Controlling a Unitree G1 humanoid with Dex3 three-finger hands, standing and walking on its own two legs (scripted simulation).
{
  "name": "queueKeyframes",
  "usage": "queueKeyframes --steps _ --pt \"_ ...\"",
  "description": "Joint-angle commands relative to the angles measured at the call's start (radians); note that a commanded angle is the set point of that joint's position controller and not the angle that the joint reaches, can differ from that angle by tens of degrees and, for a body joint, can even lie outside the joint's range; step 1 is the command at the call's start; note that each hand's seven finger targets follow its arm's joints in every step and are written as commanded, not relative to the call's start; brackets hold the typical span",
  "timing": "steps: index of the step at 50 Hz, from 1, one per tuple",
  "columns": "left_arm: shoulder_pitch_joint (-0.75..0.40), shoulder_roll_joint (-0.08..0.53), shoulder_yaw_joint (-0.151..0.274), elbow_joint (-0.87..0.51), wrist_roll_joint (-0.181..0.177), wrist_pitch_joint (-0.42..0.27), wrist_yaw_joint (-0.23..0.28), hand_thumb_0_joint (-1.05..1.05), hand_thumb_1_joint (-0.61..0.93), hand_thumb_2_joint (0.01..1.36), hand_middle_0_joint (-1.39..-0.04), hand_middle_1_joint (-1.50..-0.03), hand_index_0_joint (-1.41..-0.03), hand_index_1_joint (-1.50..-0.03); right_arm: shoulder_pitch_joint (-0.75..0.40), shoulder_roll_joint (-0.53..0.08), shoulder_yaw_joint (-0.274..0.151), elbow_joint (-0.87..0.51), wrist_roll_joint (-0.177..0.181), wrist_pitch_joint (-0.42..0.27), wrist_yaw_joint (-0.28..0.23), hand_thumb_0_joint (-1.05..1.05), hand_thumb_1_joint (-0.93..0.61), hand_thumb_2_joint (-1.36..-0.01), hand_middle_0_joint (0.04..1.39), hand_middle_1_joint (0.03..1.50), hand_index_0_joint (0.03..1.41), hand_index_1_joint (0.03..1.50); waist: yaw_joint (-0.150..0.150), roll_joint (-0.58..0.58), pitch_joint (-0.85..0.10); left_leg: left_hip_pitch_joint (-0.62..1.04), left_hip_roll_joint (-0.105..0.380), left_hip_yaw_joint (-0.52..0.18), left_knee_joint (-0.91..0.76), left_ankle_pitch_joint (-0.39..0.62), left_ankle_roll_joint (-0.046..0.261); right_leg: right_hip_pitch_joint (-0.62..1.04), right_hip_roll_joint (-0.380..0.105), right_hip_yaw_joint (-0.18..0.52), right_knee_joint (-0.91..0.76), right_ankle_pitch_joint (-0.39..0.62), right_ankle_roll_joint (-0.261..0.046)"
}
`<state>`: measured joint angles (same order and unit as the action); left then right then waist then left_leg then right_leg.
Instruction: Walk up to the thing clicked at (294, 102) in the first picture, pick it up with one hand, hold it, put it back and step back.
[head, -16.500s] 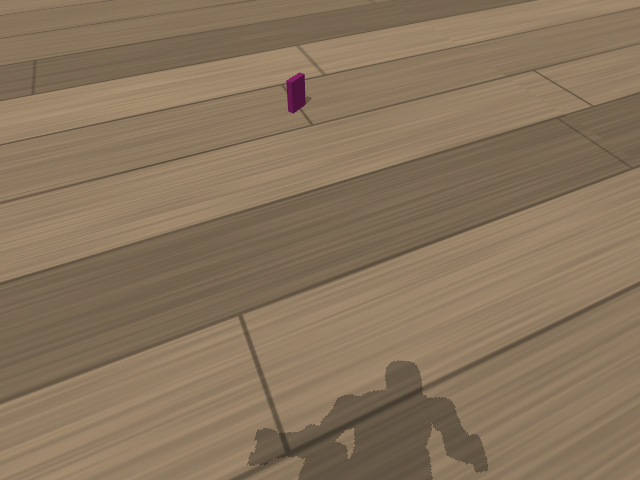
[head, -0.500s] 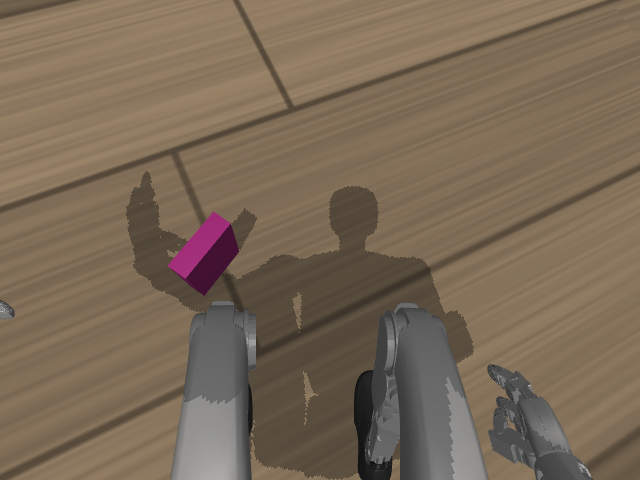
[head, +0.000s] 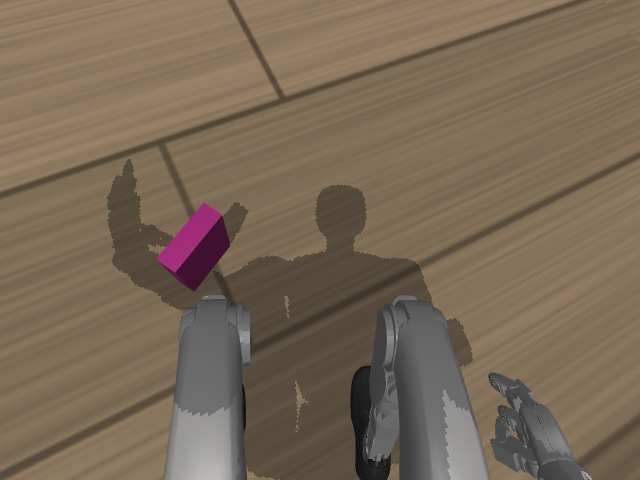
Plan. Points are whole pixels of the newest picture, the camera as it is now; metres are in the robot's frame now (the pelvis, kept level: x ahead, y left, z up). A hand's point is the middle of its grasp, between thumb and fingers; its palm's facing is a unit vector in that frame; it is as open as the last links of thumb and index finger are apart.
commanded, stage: go down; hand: left
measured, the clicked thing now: (198, 251) +0.43 +0.21 -0.32
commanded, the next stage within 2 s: approach in 0.22 s
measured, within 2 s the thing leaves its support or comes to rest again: neither
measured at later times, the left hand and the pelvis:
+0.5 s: hand out of the picture +0.36 +0.40 -0.04, palm faces +0.21 -0.97 -0.08, open 17.6 cm; pelvis +0.00 +0.00 -0.03, yaw +0 degrees
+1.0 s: hand (130, 263) +0.38 +0.30 -0.24, palm faces +0.09 -0.99 +0.05, open 17.5 cm; pelvis -0.01 +0.01 -0.12, yaw -5 degrees
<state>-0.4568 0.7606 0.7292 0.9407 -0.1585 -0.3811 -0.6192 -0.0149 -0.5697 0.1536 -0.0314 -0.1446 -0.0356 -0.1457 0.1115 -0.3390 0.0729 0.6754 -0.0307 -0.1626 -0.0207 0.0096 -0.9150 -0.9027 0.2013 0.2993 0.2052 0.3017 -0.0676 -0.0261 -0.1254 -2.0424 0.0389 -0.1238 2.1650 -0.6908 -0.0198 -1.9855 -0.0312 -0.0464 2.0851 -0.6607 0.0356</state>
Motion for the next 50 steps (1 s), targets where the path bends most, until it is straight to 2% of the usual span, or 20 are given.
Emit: queueKeyframes --steps 1,6,10,11,15,16,17,21,26,28,30,33,35,36,39,40,42,43,45,50 --pt "-0.149 0.4 0.091 -0.172 -0.041 -0.061 0.002 0.0 -0.588 0.153 -0.03 -0.143 -0.031 -0.142 0.102 -0.221 -0.086 -0.056 0.008 -0.026 -0.018 0.0 -0.909 -0.905 0.199 0.3 0.2 0.3 0.046 0.234 -0.571 0.447 -0.014 0.055 -0.301 0.134 0.036 0.256 0.025 -0.041 -0.187 0.116 -0.07" --pt "-0.166 0.408 0.095 -0.17 -0.044 -0.067 -0.007 0.0 -0.596 0.152 -0.026 -0.134 -0.025 -0.136 0.101 -0.225 -0.085 -0.06 0.009 -0.026 -0.015 0.0 -0.911 -0.906 0.199 0.299 0.2 0.299 0.04 0.241 -0.557 0.432 -0.012 0.047 -0.3 0.093 0.037 0.229 0.026 -0.047 -0.173 0.087 -0.07" --pt "-0.185 0.418 0.101 -0.17 -0.05 -0.075 -0.019 0.0 -0.584 0.148 -0.024 -0.13 -0.024 -0.131 0.106 -0.229 -0.083 -0.057 0.006 -0.029 -0.014 0.0 -0.911 -0.906 0.199 0.299 0.2 0.299 0.035 0.243 -0.601 0.449 -0.016 0.054 -0.271 0.146 0.035 0.239 0.024 -0.042 -0.161 0.123 -0.07" --pt "-0.198 0.398 0.087 -0.166 -0.05 -0.077 -0.024 0.0 -0.586 0.147 -0.023 -0.131 -0.025 -0.13 0.106 -0.23 -0.085 -0.054 0.007 -0.027 -0.015 0.0 -0.912 -0.906 0.199 0.299 0.2 0.299 0.028 0.244 -0.589 0.445 -0.016 0.052 -0.271 0.14 0.036 0.222 0.023 -0.044 -0.158 0.119 -0.071" --pt "-0.194 0.422 0.105 -0.135 -0.045 -0.082 -0.032 0.0 -0.589 0.145 -0.026 -0.128 -0.027 -0.129 0.107 -0.234 -0.081 -0.046 0.002 -0.029 -0.013 0.0 -0.91 -0.905 0.199 0.299 0.2 0.299 0.031 0.256 -0.566 0.434 -0.015 0.048 -0.267 0.125 0.034 0.2 0.023 -0.048 -0.141 0.107 -0.072" --pt "-0.21 0.44 0.113 -0.148 -0.05 -0.085 -0.032 0.0 -0.611 0.178 -0.06 -0.164 -0.036 -0.192 0.101 -0.23 -0.078 -0.047 0.001 -0.027 -0.012 0.0 -0.927 -0.908 0.2 0.3 0.2 0.3 0.035 0.232 -0.565 0.405 -0.017 0.059 -0.255 0.105 0.039 0.217 0.026 -0.043 -0.153 0.089 -0.069" --pt "-0.177 0.438 0.119 -0.12 -0.053 -0.083 -0.034 0.0 -0.611 0.098 -0.069 -0.111 -0.054 -0.126 0.1 -0.232 -0.077 -0.048 0.001 -0.026 -0.013 0.0 -0.906 -0.902 0.198 0.3 0.199 0.3 0.039 0.225 -0.562 0.398 -0.018 0.065 -0.247 0.107 0.041 0.224 0.026 -0.044 -0.152 0.09 -0.068" --pt "-0.145 0.362 0.107 -0.041 -0.095 -0.109 -0.06 0.0 -0.611 0.058 -0.07 -0.117 -0.06 -0.126 0.076 -0.226 -0.07 -0.047 0.0 -0.038 -0.007 0.0 -0.913 -0.903 0.199 0.3 0.199 0.3 0.022 0.152 -0.49 0.286 -0.023 0.079 -0.204 0.069 0.05 0.211 0.034 -0.046 -0.149 0.052 -0.065" --pt "-0.187 0.274 0.075 0.046 -0.157 -0.203 -0.1 0.0 -0.576 0.055 -0.07 -0.114 -0.06 -0.121 0.061 -0.239 -0.048 -0.043 -0.013 -0.06 0.004 0.0 -0.912 -0.902 0.199 0.3 0.199 0.3 -0.027 0.128 -0.466 0.265 -0.018 0.057 -0.134 0.113 0.043 0.165 0.041 -0.068 -0.082 0.09 -0.067" --pt "-0.211 0.223 0.038 0.079 -0.168 -0.247 -0.108 0.0 -0.54 0.065 -0.064 -0.116 -0.055 -0.122 0.051 -0.246 -0.04 -0.043 -0.024 -0.068 0.008 0.0 -0.91 -0.902 0.199 0.3 0.199 0.3 -0.044 0.12 -0.455 0.26 -0.015 0.053 -0.101 0.118 0.039 0.148 0.043 -0.075 -0.06 0.098 -0.066" --pt "-0.288 0.205 0.006 0.035 -0.174 -0.303 -0.108 0.0 -0.521 0.071 -0.062 -0.115 -0.053 -0.12 0.021 -0.251 -0.031 -0.057 -0.036 -0.075 0.016 0.0 -0.91 -0.902 0.199 0.3 0.2 0.3 -0.054 0.145 -0.457 0.259 -0.015 0.052 -0.075 0.083 0.036 0.118 0.047 -0.081 -0.044 0.073 -0.067" --pt "-0.281 0.279 0.032 0.055 -0.154 -0.369 -0.089 0.0 -0.503 0.072 -0.06 -0.109 -0.053 -0.112 -0.009 -0.273 -0.017 -0.057 -0.059 -0.073 0.028 0.0 -0.91 -0.901 0.199 0.3 0.2 0.3 -0.041 0.203 -0.44 0.265 -0.008 0.038 -0.057 0.037 0.026 0.077 0.051 -0.101 0.008 0.035 -0.069" --pt "-0.261 0.291 0.041 0.075 -0.148 -0.406 -0.067 0.0 -0.522 0.082 -0.059 -0.111 -0.05 -0.117 -0.031 -0.281 0.0 -0.06 -0.075 -0.061 0.035 0.0 -0.913 -0.903 0.199 0.3 0.2 0.3 -0.037 0.227 -0.436 0.265 -0.005 0.038 -0.034 0.046 0.02 0.082 0.053 -0.11 0.034 0.043 -0.069" --pt "-0.256 0.31 0.057 0.092 -0.145 -0.422 -0.056 0.0 -0.523 0.094 -0.058 -0.116 -0.046 -0.125 -0.032 -0.283 0.011 -0.062 -0.084 -0.055 0.038 0.0 -0.915 -0.904 0.199 0.3 0.2 0.3 -0.031 0.228 -0.444 0.26 -0.005 0.041 -0.016 0.056 0.021 0.095 0.058 -0.112 0.043 0.053 -0.069" --pt "-0.255 0.311 0.042 0.092 -0.126 -0.467 -0.032 0.0 -0.565 0.106 -0.059 -0.116 -0.045 -0.127 -0.064 -0.302 0.037 -0.066 -0.109 -0.03 0.046 0.0 -0.92 -0.906 0.199 0.3 0.199 0.3 -0.039 0.307 -0.447 0.291 0.001 0.032 -0.007 0.102 0.008 0.098 0.058 -0.129 0.09 0.101 -0.07" --pt "-0.244 0.335 0.064 0.096 -0.116 -0.477 -0.021 0.0 -0.578 0.108 -0.065 -0.125 -0.048 -0.139 -0.048 -0.312 0.041 -0.056 -0.12 -0.02 0.049 0.0 -0.926 -0.908 0.199 0.3 0.199 0.3 -0.039 0.329 -0.471 0.32 0.005 0.025 0.004 0.136 0.002 0.114 0.06 -0.138 0.105 0.129 -0.071" --pt "-0.236 0.31 0.038 0.109 -0.102 -0.499 -0.007 0.0 -0.579 0.11 -0.061 -0.129 -0.047 -0.14 -0.074 -0.322 0.056 -0.062 -0.139 -0.005 0.053 0.0 -0.928 -0.909 0.199 0.3 0.199 0.3 -0.057 0.368 -0.469 0.341 0.008 0.015 0.024 0.157 -0.005 0.105 0.06 -0.148 0.13 0.152 -0.071" --pt "-0.237 0.267 0.008 0.125 -0.099 -0.508 0.0 0.0 -0.573 0.108 -0.06 -0.125 -0.047 -0.135 -0.095 -0.322 0.065 -0.066 -0.146 0.0 0.054 0.0 -0.926 -0.908 0.199 0.3 0.199 0.3 -0.073 0.365 -0.448 0.332 0.009 0.01 0.035 0.16 -0.005 0.095 0.06 -0.154 0.137 0.159 -0.069" --pt "-0.229 0.232 -0.006 0.134 -0.099 -0.535 0.017 0.0 -0.611 0.071 -0.059 -0.109 -0.054 -0.113 -0.099 -0.334 0.077 -0.056 -0.164 0.01 0.061 0.0 -0.932 -0.908 0.199 0.3 0.199 0.3 -0.097 0.369 -0.446 0.347 0.009 -0.003 0.062 0.202 -0.011 0.108 0.061 -0.164 0.149 0.194 -0.067" --pt "-0.231 0.158 -0.049 0.158 -0.108 -0.593 0.093 0.0 -0.611 0.061 -0.065 -0.126 -0.067 -0.124 -0.133 -0.344 0.11 -0.056 -0.192 0.03 0.086 0.0 -0.942 -0.908 0.199 0.3 0.199 0.3 -0.122 0.328 -0.399 0.303 0.005 -0.031 0.102 0.188 -0.012 0.116 0.067 -0.195 0.17 0.201 -0.059"
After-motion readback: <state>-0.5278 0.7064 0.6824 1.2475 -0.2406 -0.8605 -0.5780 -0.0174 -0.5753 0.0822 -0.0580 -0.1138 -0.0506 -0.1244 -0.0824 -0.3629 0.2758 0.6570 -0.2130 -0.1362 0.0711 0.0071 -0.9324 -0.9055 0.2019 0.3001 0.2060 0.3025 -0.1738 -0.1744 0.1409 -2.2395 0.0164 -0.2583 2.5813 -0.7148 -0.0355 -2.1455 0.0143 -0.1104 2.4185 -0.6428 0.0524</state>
